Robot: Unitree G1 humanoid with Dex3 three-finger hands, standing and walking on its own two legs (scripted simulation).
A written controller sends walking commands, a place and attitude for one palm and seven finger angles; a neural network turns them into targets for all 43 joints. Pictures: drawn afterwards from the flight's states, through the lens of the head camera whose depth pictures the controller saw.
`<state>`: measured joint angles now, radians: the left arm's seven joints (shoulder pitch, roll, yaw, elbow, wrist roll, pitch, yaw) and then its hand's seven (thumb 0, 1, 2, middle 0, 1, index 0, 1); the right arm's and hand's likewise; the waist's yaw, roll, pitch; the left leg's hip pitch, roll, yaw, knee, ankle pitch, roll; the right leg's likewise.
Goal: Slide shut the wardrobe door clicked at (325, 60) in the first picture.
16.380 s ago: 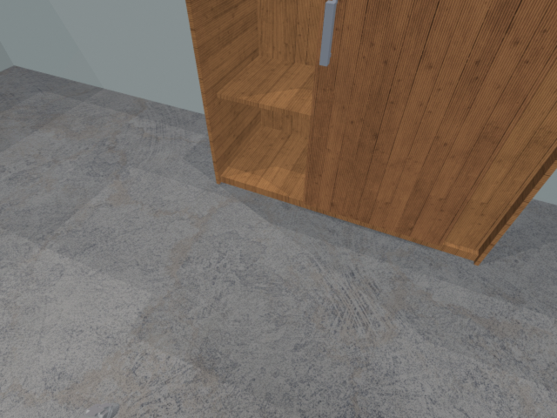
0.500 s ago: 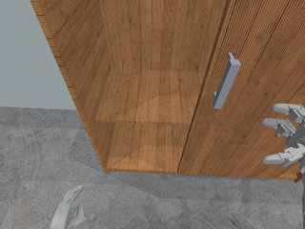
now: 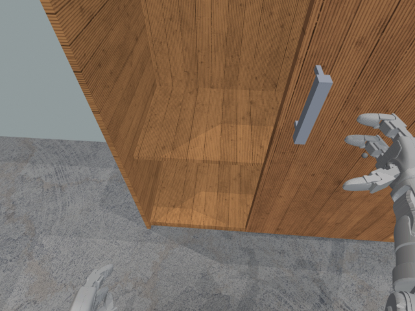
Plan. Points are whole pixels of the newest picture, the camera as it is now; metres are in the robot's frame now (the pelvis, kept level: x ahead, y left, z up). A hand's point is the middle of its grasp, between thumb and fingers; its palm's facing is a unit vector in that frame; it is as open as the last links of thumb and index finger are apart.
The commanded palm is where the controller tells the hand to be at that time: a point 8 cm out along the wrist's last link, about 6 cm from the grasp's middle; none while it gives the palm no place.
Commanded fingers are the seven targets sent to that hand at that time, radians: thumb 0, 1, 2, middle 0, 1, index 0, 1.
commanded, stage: move the hooked fingers beside the handle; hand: right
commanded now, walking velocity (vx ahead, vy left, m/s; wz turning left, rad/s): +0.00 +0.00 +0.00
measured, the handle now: (308, 106) +0.54 -0.18 +0.10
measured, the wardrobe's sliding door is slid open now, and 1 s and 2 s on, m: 0.47 0.47 0.47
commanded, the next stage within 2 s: feel for the door with the fingertips in 1.42 s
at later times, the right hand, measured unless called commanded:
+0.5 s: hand (348, 130) +0.46 -0.24 +0.12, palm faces +0.00 +1.00 -0.02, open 14.0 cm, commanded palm +0.44 -0.29 +0.11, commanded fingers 0.00 0.50 -0.30 0.30 1.20 0.30 1.20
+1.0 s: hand (344, 128) +0.48 -0.24 +0.10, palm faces +0.03 +1.00 -0.04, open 14.0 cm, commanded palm +0.45 -0.29 +0.11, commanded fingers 0.00 0.50 -0.30 0.30 1.20 0.30 1.20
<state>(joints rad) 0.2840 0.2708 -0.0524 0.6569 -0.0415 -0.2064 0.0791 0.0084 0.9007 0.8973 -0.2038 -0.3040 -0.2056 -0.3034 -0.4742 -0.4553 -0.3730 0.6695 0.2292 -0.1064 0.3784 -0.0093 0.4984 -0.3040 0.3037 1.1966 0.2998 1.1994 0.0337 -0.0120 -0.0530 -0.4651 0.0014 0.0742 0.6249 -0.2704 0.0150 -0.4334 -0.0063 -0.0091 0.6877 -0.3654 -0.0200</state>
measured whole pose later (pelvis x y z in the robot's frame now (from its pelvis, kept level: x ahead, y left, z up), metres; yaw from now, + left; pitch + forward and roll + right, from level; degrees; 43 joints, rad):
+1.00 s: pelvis +0.01 +0.00 -0.01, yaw +2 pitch +14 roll +2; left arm 0.38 0.28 -0.03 0.66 -0.02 -0.07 0.04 0.00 0.90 0.90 -0.20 -0.30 -0.21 -0.30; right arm -0.76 -0.57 -0.43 1.01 0.13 -0.23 0.35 -0.01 0.50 -0.30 0.30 1.20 0.30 1.20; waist 0.12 0.00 -0.07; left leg -0.64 -0.02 0.06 0.69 -0.29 0.01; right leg -0.61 -0.03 -0.02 0.78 -0.41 -0.02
